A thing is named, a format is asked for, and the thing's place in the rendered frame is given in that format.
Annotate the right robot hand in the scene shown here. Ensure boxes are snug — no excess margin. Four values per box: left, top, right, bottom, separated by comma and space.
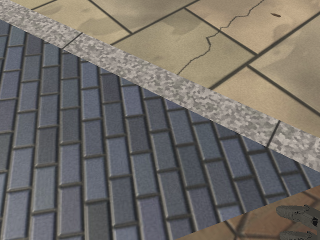
276, 204, 320, 240

